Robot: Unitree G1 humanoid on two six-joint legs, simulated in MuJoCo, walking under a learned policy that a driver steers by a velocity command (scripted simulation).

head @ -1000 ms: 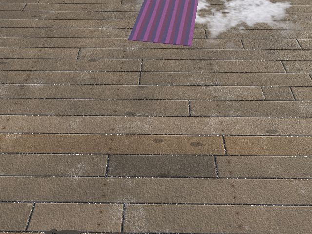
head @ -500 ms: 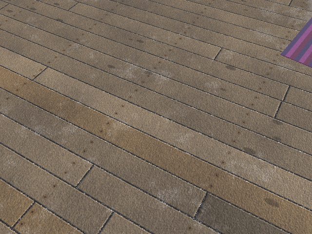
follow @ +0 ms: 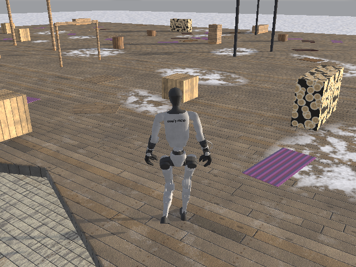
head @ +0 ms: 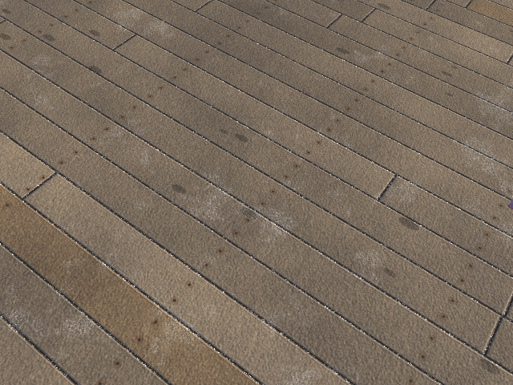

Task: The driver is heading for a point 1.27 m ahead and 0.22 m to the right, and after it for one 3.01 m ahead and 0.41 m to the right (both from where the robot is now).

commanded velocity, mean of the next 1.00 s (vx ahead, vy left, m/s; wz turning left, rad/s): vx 0.23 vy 0.00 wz -0.22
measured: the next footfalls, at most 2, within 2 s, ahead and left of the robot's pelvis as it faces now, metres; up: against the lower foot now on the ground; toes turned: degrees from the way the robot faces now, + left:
left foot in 0.30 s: +0.36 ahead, +0.09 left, +0.00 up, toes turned -28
right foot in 0.68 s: +0.19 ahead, -0.11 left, +0.00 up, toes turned -23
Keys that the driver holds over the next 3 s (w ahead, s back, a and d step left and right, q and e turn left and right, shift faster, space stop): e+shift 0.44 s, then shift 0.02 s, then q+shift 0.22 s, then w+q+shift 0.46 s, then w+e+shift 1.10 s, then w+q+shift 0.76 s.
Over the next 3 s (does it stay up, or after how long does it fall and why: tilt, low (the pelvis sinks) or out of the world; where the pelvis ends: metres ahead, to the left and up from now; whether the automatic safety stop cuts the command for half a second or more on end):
stays up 1.82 -0.42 -0.03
